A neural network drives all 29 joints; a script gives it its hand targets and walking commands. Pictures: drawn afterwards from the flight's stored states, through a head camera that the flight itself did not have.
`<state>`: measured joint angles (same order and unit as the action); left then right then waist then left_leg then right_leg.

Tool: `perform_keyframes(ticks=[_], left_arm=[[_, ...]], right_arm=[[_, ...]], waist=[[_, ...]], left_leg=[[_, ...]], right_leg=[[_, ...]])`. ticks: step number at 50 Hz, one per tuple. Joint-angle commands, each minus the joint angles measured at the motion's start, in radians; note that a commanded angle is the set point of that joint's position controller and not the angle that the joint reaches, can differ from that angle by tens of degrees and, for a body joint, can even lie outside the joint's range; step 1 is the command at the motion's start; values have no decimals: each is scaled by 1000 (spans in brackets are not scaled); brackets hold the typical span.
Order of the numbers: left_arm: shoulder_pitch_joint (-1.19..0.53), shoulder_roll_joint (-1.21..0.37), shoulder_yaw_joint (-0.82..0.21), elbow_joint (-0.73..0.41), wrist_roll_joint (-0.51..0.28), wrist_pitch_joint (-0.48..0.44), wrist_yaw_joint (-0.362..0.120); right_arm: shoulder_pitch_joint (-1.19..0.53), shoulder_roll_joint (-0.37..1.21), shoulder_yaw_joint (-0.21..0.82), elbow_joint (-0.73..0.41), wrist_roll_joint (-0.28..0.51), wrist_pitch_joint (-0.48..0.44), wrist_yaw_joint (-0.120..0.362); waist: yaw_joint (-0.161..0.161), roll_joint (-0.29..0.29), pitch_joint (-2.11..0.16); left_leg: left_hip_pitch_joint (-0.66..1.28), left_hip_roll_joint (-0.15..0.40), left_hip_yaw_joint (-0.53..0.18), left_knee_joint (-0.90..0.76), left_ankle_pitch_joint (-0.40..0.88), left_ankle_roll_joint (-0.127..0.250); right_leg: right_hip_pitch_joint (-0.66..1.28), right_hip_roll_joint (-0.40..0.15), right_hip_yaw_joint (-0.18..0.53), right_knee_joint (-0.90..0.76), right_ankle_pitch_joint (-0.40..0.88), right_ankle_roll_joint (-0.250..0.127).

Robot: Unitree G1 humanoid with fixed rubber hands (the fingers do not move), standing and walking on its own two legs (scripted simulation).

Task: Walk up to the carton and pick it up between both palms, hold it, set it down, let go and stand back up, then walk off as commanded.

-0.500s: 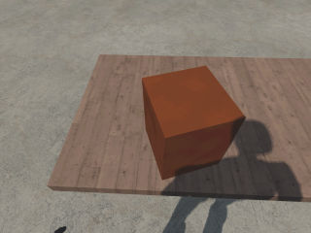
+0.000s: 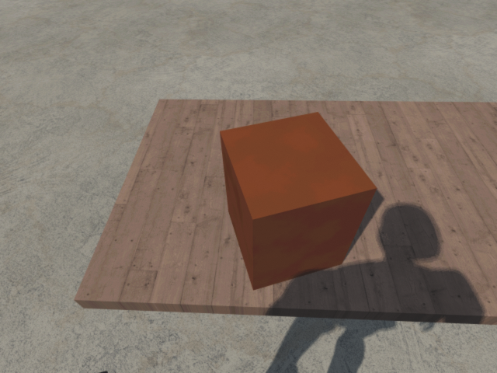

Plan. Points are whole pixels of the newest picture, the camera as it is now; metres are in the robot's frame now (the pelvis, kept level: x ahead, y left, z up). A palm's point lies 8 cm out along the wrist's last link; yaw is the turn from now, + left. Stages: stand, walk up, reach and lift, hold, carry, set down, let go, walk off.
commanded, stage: walk up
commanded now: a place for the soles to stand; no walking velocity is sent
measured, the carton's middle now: (285, 202) +0.45 -0.04 +0.00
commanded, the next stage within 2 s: reach and lift in 1.10 s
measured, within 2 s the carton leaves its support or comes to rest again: neither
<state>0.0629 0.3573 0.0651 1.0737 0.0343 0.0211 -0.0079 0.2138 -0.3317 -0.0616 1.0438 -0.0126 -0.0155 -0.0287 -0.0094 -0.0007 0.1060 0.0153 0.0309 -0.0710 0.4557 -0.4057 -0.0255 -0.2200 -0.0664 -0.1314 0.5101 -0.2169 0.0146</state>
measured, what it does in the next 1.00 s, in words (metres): stands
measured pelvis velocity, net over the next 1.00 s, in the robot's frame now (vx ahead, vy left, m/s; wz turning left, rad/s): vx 0.00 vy -0.02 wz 0.06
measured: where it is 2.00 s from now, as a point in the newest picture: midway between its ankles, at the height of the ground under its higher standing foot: outside the picture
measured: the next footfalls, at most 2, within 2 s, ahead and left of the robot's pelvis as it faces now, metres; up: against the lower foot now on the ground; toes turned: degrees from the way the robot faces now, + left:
none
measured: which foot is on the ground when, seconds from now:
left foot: down 0.00-1.00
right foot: down 0.00-1.00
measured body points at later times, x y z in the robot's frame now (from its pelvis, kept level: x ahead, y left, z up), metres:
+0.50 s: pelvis +0.01 -0.02 +0.00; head +0.03 -0.01 +0.45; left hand +0.07 +0.28 -0.13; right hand +0.12 -0.33 -0.12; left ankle -0.07 +0.12 -0.73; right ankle +0.04 -0.13 -0.73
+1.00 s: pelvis +0.00 -0.02 +0.01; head +0.00 -0.02 +0.46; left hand +0.04 +0.28 -0.12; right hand +0.08 -0.32 -0.12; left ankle -0.07 +0.12 -0.73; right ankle +0.04 -0.13 -0.73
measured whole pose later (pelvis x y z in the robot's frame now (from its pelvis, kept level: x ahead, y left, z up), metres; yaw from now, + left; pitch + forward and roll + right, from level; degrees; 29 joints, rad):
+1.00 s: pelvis +0.00 -0.02 +0.01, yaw +4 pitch -5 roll +0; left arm 0.12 0.33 0.04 1.14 0.00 -0.01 0.00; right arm 0.16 -0.33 -0.03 1.12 0.00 -0.02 -0.03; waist 0.01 0.01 0.07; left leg 0.03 0.04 -0.06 0.34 -0.29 -0.04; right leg -0.14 -0.01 -0.08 0.38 -0.17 -0.01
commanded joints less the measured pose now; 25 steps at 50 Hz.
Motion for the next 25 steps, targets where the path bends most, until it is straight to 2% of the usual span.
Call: perform_keyframes(ticks=[1,2,3,4,5,6,7,8,9,10,11,12,13,14,15,16,17,18,19,20,21,22,23,24,25], left_arm=[[-17,197,47,-80,1,-23,4],[12,207,47,-75,2,-24,7],[42,226,53,-84,-2,-21,9],[65,244,63,-83,-3,-16,13],[67,241,62,-94,-4,-13,13],[56,244,58,-116,-4,-14,15],[35,237,56,-134,-4,-10,14],[-25,232,49,-167,-7,-6,12],[-113,224,39,-196,-21,-1,7],[-120,183,33,-213,-24,0,-2],[-118,170,23,-198,-37,7,-2],[-88,183,32,-200,-31,12,7],[-63,184,35,-187,-36,9,7],[-15,183,36,-166,-37,1,10],[37,178,28,-141,-36,-13,13],[69,203,28,-115,-29,-26,15],[57,253,39,-106,-19,-39,18],[38,265,38,-106,-23,-41,15],[15,255,37,-111,-24,-41,18],[19,247,34,-115,-25,-41,19],[5,231,25,-113,-29,-39,19],[-22,211,9,-113,-32,-36,16],[-19,203,9,-105,-35,-37,17],[7,206,6,-90,-37,-40,19],[21,206,7,-77,-38,-42,21]], right_arm=[[8,-273,-60,-82,1,-18,-19],[7,-258,-55,-90,5,-18,-17],[18,-243,-47,-94,5,-14,-15],[30,-219,-39,-95,7,-11,-16],[46,-212,-35,-97,3,-10,-18],[42,-199,-33,-105,-4,-5,-17],[58,-200,-33,-105,-8,-7,-18],[114,-203,-35,-96,-4,-11,-15],[189,-212,-37,-82,-4,-21,-14],[179,-291,-56,-79,-16,-29,-19],[47,-328,-52,-111,-4,-40,-24],[7,-332,-57,-147,-10,-43,-25],[-32,-315,-57,-161,-9,-42,-24],[-63,-319,-56,-168,-11,-34,-22],[-90,-302,-54,-179,-3,-24,-17],[-107,-276,-49,-178,12,-16,-8],[-64,-239,-40,-174,21,-16,-3],[11,-234,-43,-142,22,-3,-7],[38,-231,-37,-123,19,1,-15],[26,-231,-33,-122,12,1,-17],[21,-231,-28,-115,9,-5,-17],[27,-235,-26,-99,7,-7,-16],[-4,-260,-31,-90,10,-10,-16],[-26,-274,-32,-89,18,-13,-16],[-27,-266,-27,-80,24,-14,-17]], waist=[[16,51,-54],[30,11,-102],[49,-23,-110],[62,-93,-142],[64,-135,-134],[59,-135,-113],[47,-141,-99],[10,-157,-84],[-55,-117,-70],[-53,54,-41],[-20,138,36],[-13,172,57],[3,163,33],[22,199,15],[46,207,-11],[62,146,-20],[39,51,-69],[14,-21,-122],[3,-53,-116],[7,-30,-88],[-8,-13,-80],[-20,-32,-87],[-8,-47,-84],[4,-53,-115],[5,-43,-146]], left_leg=[[-249,102,-82,-55,437,88],[-265,79,-52,-7,452,67],[-314,45,-20,50,381,51],[-291,6,34,133,286,37],[-295,-24,68,212,134,35],[-300,-23,54,301,-130,45],[-306,-6,6,304,-208,63],[-247,18,-17,196,-192,77],[-163,52,-47,-39,-31,79],[-163,161,-278,-223,66,91],[-260,255,-440,-260,243,121],[-303,293,-447,-208,307,194],[-241,286,-380,-175,387,224],[-197,267,-302,-120,509,221],[-212,220,-188,-63,566,169],[-258,144,-89,3,534,90],[-259,61,-23,87,427,34],[-177,5,4,134,174,14],[-142,10,-12,100,128,14],[-138,24,-13,62,159,14],[-105,39,-15,-8,200,19],[-79,71,-47,-90,311,24],[-77,90,-59,-100,416,27],[-92,98,-55,-71,491,25],[-74,91,-38,-63,501,22]], right_leg=[[211,-48,97,-49,208,-90],[274,-75,118,-64,246,-105],[311,-127,172,-81,210,-133],[311,-182,209,-126,147,-178],[280,-235,254,-165,85,-230],[196,-284,302,-193,29,-261],[143,-292,305,-184,2,-272],[53,-278,264,-142,-4,-252],[-33,-210,165,-26,-22,-165],[-106,-59,48,161,-1,-66],[-131,7,112,163,-177,-19],[-100,-14,159,227,-274,-18],[-105,-10,177,233,-282,-24],[-77,-8,174,158,-260,-34],[26,-22,156,-6,-123,-48],[146,-50,167,-135,242,-64],[204,-133,262,-149,401,-101],[150,-212,355,-143,399,-169],[138,-237,370,-152,381,-210],[105,-233,345,-153,386,-203],[84,-192,295,-146,367,-172],[81,-137,231,-111,389,-121],[108,-82,178,-88,433,-83],[157,-70,159,-97,472,-59],[187,-80,165,-105,487,-65]])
